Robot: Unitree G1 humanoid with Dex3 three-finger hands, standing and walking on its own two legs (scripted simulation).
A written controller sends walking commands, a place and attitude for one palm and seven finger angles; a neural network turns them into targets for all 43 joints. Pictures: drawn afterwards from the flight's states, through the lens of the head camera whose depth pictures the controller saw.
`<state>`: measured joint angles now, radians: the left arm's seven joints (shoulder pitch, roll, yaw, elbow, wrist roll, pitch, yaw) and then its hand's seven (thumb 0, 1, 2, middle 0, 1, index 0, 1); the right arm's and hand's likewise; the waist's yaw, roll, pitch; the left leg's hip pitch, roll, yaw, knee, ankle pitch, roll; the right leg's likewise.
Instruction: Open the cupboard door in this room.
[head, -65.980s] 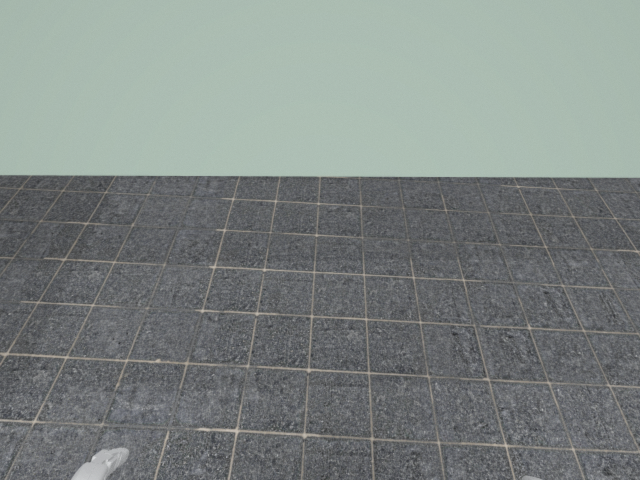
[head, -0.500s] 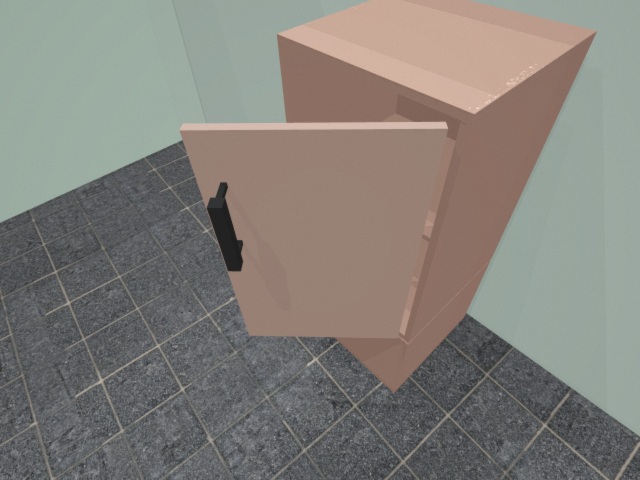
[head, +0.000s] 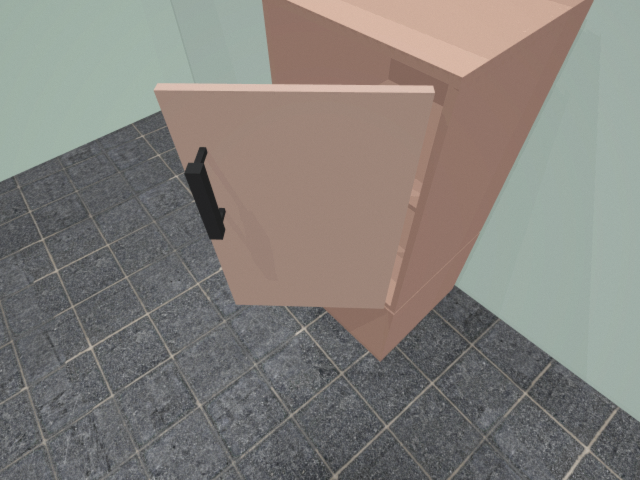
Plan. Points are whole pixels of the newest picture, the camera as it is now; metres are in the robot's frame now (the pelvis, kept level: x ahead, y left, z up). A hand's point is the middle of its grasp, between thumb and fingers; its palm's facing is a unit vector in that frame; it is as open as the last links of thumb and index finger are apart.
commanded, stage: come to a stop and stand still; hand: left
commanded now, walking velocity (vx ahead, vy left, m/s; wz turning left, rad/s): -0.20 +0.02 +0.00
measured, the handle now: (209, 195) +0.52 +0.21 +0.02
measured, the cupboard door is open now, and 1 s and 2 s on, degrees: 45 45 45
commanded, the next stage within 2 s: look again from close up in 1.60 s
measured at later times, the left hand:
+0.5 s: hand out of the picture -0.07 +0.16 -0.17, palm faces +0.06 -0.98 -0.18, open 7.4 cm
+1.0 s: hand out of the picture -0.04 +0.18 -0.17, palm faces +0.01 -0.98 -0.21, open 7.4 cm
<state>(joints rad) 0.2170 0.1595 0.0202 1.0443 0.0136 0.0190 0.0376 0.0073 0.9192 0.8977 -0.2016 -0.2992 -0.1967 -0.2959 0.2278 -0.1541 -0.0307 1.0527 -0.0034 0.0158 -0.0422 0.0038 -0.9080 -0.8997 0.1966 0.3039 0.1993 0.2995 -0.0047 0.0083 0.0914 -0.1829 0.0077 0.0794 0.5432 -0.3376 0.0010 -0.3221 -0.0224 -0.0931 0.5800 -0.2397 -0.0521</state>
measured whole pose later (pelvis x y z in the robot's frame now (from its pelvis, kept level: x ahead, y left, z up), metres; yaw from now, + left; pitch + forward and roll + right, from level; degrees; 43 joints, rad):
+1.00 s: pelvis -0.03 +0.01 +0.00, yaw +0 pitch -1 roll -1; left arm 0.33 0.14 -0.01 1.07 0.02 -0.05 0.06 0.01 0.92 0.90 -0.20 -0.30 -0.20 -0.30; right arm 0.23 -0.17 -0.01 1.05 0.00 -0.02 -0.03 0.01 -0.93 -0.90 0.20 0.30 0.20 0.30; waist -0.02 0.01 0.04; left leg -0.26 0.02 0.03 0.58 -0.29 0.02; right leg -0.11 0.05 -0.01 0.50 -0.36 -0.04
